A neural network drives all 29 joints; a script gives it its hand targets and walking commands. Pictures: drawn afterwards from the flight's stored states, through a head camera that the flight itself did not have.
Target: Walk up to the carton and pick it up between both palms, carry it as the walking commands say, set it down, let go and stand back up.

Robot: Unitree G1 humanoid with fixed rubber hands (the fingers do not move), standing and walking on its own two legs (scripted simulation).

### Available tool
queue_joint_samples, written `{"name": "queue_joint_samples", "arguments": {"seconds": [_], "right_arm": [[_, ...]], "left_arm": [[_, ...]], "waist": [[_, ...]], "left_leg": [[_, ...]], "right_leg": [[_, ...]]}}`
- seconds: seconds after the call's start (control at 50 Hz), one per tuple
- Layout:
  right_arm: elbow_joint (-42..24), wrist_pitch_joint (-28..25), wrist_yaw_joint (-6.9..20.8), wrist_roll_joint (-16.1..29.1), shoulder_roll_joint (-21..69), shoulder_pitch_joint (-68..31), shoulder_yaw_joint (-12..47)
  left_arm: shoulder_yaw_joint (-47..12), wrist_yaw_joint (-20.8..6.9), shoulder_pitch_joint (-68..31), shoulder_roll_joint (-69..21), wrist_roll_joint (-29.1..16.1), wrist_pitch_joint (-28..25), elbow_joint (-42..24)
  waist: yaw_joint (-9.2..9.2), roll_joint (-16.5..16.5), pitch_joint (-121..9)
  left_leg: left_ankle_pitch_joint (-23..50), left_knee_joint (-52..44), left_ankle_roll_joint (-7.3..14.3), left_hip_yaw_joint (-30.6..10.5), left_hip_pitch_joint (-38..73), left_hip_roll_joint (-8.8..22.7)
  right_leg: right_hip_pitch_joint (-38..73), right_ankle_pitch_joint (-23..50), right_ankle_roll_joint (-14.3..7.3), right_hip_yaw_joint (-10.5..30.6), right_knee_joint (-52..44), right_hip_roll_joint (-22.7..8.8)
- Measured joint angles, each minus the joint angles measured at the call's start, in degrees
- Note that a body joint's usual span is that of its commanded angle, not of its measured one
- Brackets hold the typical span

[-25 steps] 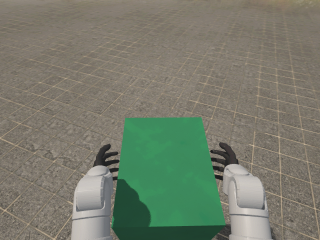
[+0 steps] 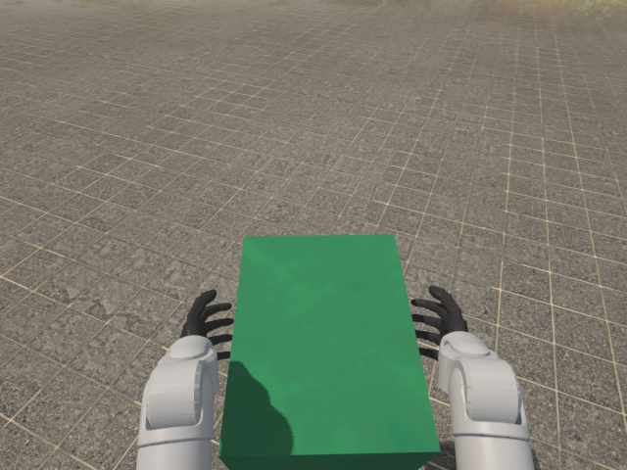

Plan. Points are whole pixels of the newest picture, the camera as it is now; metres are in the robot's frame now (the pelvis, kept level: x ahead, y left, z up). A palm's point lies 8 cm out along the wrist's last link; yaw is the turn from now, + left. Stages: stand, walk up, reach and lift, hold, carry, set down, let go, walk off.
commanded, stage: carry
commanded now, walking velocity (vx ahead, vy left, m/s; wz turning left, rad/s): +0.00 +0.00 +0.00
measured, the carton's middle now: (321, 351) +0.32 +0.00 -0.01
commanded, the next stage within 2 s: none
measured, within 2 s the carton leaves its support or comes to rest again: neither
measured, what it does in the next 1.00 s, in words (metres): walks ahead: right foot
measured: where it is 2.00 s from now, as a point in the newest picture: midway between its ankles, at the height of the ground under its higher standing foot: (331, 303)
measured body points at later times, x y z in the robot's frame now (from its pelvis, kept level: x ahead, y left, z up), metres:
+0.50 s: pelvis +0.00 +0.00 +0.00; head -0.03 +0.00 +0.45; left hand +0.29 +0.16 +0.06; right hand +0.29 -0.16 +0.06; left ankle +0.00 +0.08 -0.73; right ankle +0.06 -0.15 -0.73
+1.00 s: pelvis +0.15 -0.07 +0.02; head +0.15 -0.08 +0.47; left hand +0.43 +0.08 +0.08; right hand +0.43 -0.23 +0.08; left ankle +0.15 +0.08 -0.66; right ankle +0.08 -0.16 -0.73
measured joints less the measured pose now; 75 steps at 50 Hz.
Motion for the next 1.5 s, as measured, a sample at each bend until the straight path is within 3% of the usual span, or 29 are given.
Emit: {"name": "queue_joint_samples", "arguments": {"seconds": [0.5,0.54,0.58,0.66,0.72,0.76,0.82,0.84,0.88,0.92,0.96,1.08,1.18,1.22,1.26,1.3,1.34,1.4,1.5], "right_arm": [[0.0,-1.4,-0.1,0.5,-0.2,1.1,0.3],[-4.3,1.0,-1.4,2.2,-0.3,2.3,1.5],[-8.0,3.9,-1.9,2.8,-0.4,3.3,2.7],[-13.3,10.2,-3.8,3.9,-0.5,4.3,4.0],[-13.8,13.1,-7.1,4.1,-0.3,2.4,4.3],[-12.9,14.2,-7.1,3.8,-0.1,0.7,3.7],[-12.4,15.1,-7.2,3.3,0.2,-1.3,2.3],[-12.1,14.9,-7.0,3.1,0.3,-1.7,1.3],[-10.6,14.4,-6.8,3.1,0.3,-1.7,-0.3],[-9.8,14.9,-8.1,4.4,0.2,-1.4,-0.2],[-9.4,14.9,-8.7,5.2,0.2,-1.3,0.3],[-11.6,13.0,-7.7,4.7,0.3,-1.6,1.0],[-13.8,12.6,-7.5,4.8,0.5,-2.8,0.7],[-12.8,12.5,-7.7,4.9,0.9,-4.1,0.7],[-10.2,12.0,-7.6,4.1,1.1,-5.1,1.3],[-8.9,12.3,-7.5,3.6,1.1,-4.9,1.4],[-8.8,12.7,-7.7,3.8,0.9,-4.1,1.4],[-10.2,12.8,-8.7,5.2,0.7,-3.4,1.0],[-12.9,12.2,-8.9,6.1,0.7,-3.6,0.5]], "left_arm": [[-0.2,0.1,1.1,0.2,-0.7,-1.7,0.2],[-1.3,1.7,2.5,0.3,-2.5,0.7,-4.3],[-2.0,2.8,4.2,0.5,-3.9,3.3,-8.2],[-3.8,8.0,5.5,0.6,-6.8,8.9,-12.9],[-3.9,9.1,3.8,0.5,-7.3,11.8,-13.3],[-3.0,8.8,2.2,0.3,-6.9,12.8,-12.5],[-1.9,8.0,-0.7,-0.1,-5.9,13.7,-10.9],[-2.1,7.5,-1.8,-0.3,-5.2,13.1,-9.5],[-3.0,6.6,-2.5,-0.5,-3.8,12.0,-6.2],[-3.0,6.8,-1.8,-0.3,-3.8,12.7,-6.1],[-2.6,7.4,-1.3,-0.2,-4.5,13.3,-6.9],[-2.1,8.9,-1.5,-0.3,-6.2,12.3,-10.2],[-2.1,9.4,-2.0,-0.4,-6.7,11.9,-13.1],[-1.5,8.9,-1.7,-0.3,-6.3,11.7,-13.4],[-0.3,8.1,-1.7,-0.2,-5.6,11.4,-12.2],[0.2,8.4,-1.7,-0.3,-5.9,11.8,-10.9],[-0.1,8.3,-2.0,-0.3,-5.7,12.4,-10.1],[-0.6,7.8,-2.5,-0.4,-4.8,12.8,-10.4],[-1.5,7.0,-3.1,-0.6,-3.7,12.0,-12.5]], "waist": [[-0.11,0.1,-0.4],[0.03,0.1,0.0],[0.07,0.8,-0.5],[-0.14,3.0,-2.6],[-0.42,3.8,-3.6],[-0.83,3.8,-4.0],[-1.60,3.0,-3.7],[-1.66,3.0,-3.4],[-1.52,3.2,-3.0],[-1.16,2.7,-2.0],[-0.50,2.2,-0.9],[1.04,0.9,1.8],[1.18,-0.5,3.7],[0.90,-0.3,4.3],[0.18,-0.8,4.7],[-0.13,-0.5,5.0],[-0.69,-0.5,5.2],[-1.60,-0.5,5.4],[-2.05,0.4,5.1]], "left_leg": [[0.4,-0.6,-0.3,0.2,0.0,0.3],[0.5,-1.3,-0.3,0.5,0.6,0.4],[0.5,-3.2,-0.1,1.0,1.8,0.9],[3.3,-10.7,-0.9,1.1,5.5,2.4],[4.5,-15.1,-1.9,1.2,8.0,3.6],[4.1,-15.9,-2.8,1.3,9.0,4.2],[-0.5,-10.0,-4.0,0.7,8.2,5.2],[-2.9,-4.0,-4.0,0.4,6.0,6.1],[-4.5,10.6,-3.3,-2.2,-0.6,6.1],[-2.1,21.4,-3.0,-2.8,-6.9,5.9],[1.6,24.6,-3.5,-2.3,-11.5,6.6],[7.2,13.2,-5.0,-0.4,-18.2,7.7],[7.9,-0.3,-3.0,5.0,-15.1,4.0],[10.8,-4.5,-1.1,6.5,-10.5,2.1],[10.3,-0.6,0.9,7.1,-9.6,2.1],[6.2,-1.1,0.7,7.0,-6.7,2.4],[5.3,-4.6,-0.7,6.7,-2.6,2.4],[4.3,-10.8,-1.3,6.0,4.3,2.4],[2.4,-21.3,-3.6,4.7,16.7,3.1]], "right_leg": [[-0.1,0.4,-0.3,-0.1,-0.5,0.1],[0.0,-1.1,-0.4,0.0,-0.1,0.1],[-0.7,-8.3,-0.8,-0.7,2.9,0.3],[-2.1,-9.5,-1.6,-3.2,9.0,0.5],[-1.1,-9.7,-2.0,-4.4,6.3,0.4],[0.1,-9.2,-2.2,-5.3,2.6,0.5],[4.9,-7.0,-3.1,-7.6,-5.9,0.8],[5.4,-3.0,-3.5,-8.1,-6.3,1.1],[5.9,-3.2,-3.8,-9.1,-4.5,1.6],[8.1,-5.3,-3.9,-8.9,-5.8,1.7],[11.3,-5.8,-3.7,-8.5,-8.7,1.7],[21.8,-7.5,-2.7,-8.0,-17.4,1.0],[29.9,-13.6,-0.2,-7.8,-18.0,-1.5],[28.2,-18.3,-0.1,-8.1,-6.0,-3.3],[18.7,-14.5,-2.1,-3.3,17.8,-4.2],[7.9,-11.5,-3.5,1.3,36.1,-2.3],[-0.4,-8.4,-4.0,1.5,41.0,-2.4],[-8.8,-3.7,-3.4,-0.5,33.7,-4.0],[-13.9,2.9,-2.5,-4.9,10.3,-4.2]]}}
